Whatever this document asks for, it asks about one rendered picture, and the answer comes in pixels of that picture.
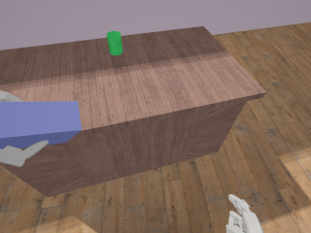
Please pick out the right robot hand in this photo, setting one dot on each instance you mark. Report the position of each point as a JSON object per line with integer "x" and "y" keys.
{"x": 247, "y": 223}

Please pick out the sponge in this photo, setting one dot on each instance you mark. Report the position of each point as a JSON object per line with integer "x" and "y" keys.
{"x": 23, "y": 124}

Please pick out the table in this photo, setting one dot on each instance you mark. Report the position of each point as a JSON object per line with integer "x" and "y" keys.
{"x": 171, "y": 96}

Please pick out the left robot hand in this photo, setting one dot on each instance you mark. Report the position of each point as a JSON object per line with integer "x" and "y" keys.
{"x": 15, "y": 156}

